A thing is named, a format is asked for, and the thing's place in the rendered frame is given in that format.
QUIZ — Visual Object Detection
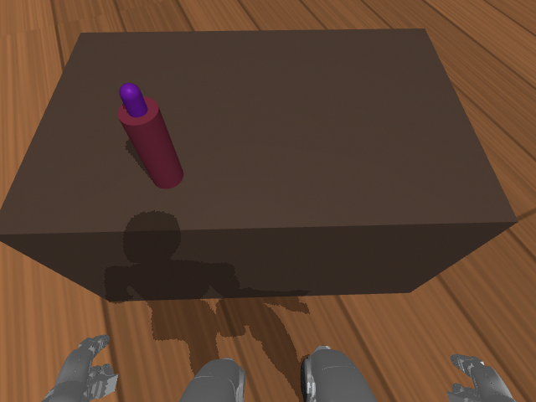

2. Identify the left robot arm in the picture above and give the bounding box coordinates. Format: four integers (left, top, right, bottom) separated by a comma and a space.
41, 380, 90, 402

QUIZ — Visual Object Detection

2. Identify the bottle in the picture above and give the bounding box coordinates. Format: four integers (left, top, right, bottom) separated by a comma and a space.
117, 83, 183, 189

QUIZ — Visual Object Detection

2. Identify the left robot hand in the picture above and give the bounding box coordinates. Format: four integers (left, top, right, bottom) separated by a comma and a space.
55, 335, 118, 401

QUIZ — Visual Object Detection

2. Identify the right robot hand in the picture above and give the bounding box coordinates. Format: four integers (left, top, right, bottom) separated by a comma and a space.
447, 354, 513, 402

